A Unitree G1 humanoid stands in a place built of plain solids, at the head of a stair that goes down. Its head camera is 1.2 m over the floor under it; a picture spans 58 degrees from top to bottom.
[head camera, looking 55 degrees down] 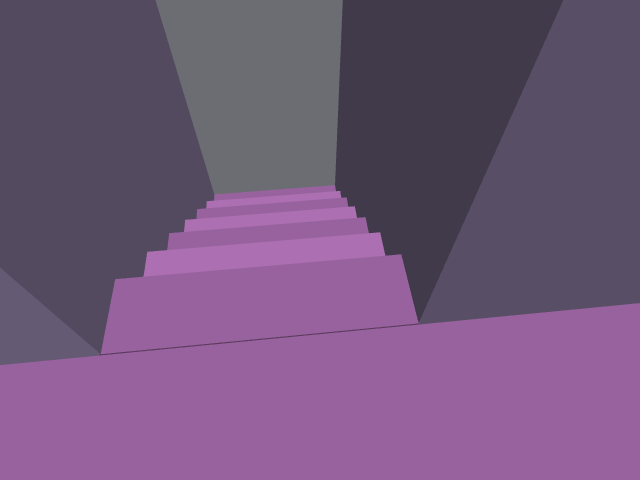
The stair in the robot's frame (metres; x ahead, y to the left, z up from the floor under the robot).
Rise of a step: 0.22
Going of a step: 0.25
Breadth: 0.94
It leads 6 degrees to the left of straight ahead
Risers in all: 7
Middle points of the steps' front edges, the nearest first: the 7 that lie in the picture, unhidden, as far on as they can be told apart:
0.74 0.19 0.00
0.98 0.22 -0.21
1.23 0.24 -0.43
1.48 0.27 -0.65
1.73 0.29 -0.87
1.97 0.32 -1.08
2.22 0.34 -1.30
